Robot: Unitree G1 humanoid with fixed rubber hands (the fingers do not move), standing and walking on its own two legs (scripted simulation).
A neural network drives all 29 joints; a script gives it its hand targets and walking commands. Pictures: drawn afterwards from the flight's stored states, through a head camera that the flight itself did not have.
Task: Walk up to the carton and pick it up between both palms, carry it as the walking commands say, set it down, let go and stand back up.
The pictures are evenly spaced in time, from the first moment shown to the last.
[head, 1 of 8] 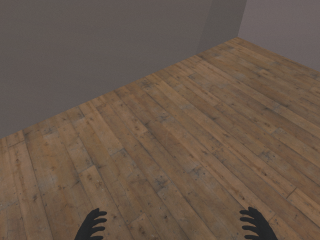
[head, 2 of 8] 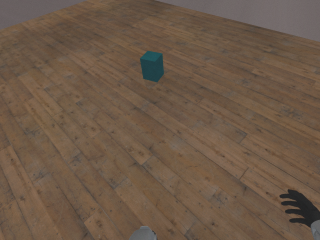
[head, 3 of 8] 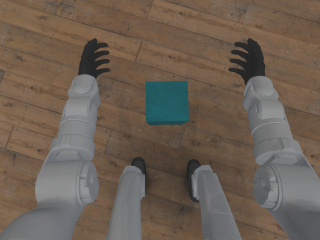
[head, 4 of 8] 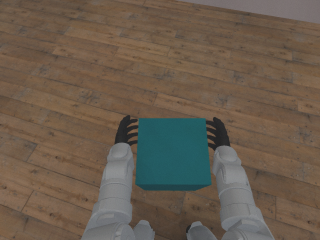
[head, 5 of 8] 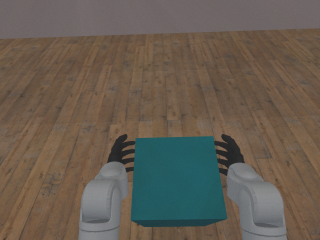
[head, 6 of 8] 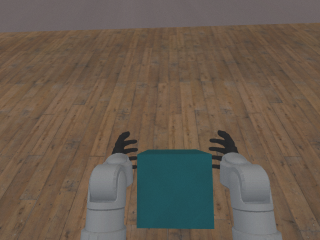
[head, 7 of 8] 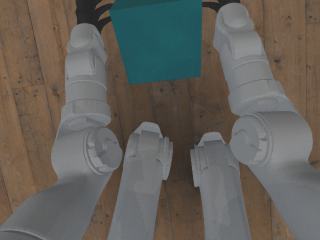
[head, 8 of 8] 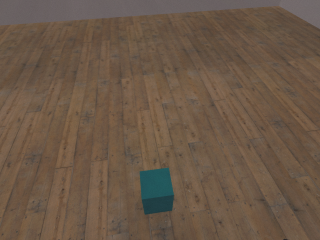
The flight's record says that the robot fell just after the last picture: no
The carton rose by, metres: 0.67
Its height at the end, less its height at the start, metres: +0.00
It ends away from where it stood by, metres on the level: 1.12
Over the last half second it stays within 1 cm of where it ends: yes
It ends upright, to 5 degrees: yes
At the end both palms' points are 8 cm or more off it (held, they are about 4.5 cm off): yes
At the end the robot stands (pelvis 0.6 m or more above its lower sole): yes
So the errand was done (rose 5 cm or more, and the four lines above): yes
